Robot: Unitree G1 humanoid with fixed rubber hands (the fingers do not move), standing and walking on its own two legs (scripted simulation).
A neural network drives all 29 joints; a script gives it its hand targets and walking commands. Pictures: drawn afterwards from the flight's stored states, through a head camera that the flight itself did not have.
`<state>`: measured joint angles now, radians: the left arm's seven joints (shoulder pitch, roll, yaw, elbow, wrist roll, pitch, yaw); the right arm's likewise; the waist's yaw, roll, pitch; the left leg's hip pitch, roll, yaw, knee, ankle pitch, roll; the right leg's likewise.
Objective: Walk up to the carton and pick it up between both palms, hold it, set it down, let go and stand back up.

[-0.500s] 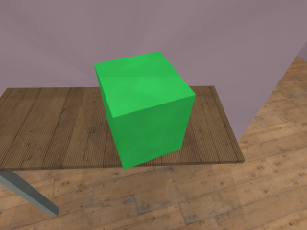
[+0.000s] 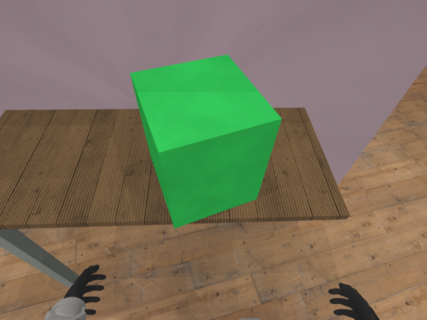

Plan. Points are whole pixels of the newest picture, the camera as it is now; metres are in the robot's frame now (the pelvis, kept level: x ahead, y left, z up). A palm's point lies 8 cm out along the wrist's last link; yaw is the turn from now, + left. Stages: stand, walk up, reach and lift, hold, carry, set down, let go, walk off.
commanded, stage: reach and lift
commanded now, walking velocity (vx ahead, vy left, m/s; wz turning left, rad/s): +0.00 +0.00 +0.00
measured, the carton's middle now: (200, 143) +0.45 +0.01 +0.07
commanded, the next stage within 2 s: none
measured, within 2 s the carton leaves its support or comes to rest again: neither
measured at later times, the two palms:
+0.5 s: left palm (85, 295) +0.19 +0.22 -0.03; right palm (379, 309) +0.15 -0.30 -0.04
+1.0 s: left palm (102, 282) +0.20 +0.18 -0.01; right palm (374, 285) +0.18 -0.29 -0.01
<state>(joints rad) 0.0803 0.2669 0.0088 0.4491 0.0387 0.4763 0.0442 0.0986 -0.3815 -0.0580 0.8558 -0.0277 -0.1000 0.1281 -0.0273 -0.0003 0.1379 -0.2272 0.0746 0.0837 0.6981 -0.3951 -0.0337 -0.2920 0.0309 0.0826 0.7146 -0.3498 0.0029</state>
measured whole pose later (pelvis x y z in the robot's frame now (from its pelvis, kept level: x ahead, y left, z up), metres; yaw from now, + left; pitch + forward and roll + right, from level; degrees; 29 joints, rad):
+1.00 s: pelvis +0.02 -0.01 +0.03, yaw +0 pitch -3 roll +0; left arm 0.25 0.03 0.02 0.28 0.04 0.08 0.19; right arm 0.20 -0.38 -0.06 0.61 0.15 -0.23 0.22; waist -0.01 0.00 0.02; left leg -0.07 0.07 0.08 0.38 -0.25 -0.05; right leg -0.15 0.03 0.08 0.43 -0.22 0.00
